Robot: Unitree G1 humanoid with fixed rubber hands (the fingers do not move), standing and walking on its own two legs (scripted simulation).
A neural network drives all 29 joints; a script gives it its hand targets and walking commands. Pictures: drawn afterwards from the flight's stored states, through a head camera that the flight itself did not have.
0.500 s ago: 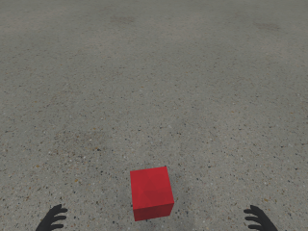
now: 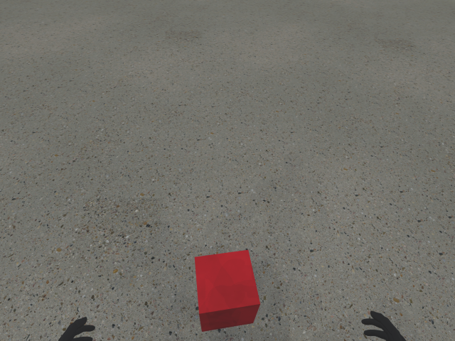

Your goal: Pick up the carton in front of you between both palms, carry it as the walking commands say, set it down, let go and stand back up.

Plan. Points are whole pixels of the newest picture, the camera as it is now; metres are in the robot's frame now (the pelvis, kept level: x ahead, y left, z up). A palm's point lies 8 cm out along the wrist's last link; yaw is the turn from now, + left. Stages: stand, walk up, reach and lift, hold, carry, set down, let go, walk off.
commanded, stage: stand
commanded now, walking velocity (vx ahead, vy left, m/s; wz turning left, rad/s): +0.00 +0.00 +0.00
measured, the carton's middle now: (224, 291) +0.43 -0.01 -0.65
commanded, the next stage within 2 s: none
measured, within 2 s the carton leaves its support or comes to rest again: neither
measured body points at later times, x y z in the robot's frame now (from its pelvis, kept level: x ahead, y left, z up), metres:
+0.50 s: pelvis -0.02 +0.00 +0.01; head -0.02 +0.00 +0.45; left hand +0.09 +0.30 -0.11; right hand +0.09 -0.31 -0.10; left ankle -0.04 +0.10 -0.74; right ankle -0.02 -0.12 -0.74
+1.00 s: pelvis -0.03 +0.00 +0.01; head -0.03 +0.00 +0.46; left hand +0.08 +0.31 -0.11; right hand +0.07 -0.32 -0.11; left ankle -0.04 +0.10 -0.74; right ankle -0.02 -0.12 -0.74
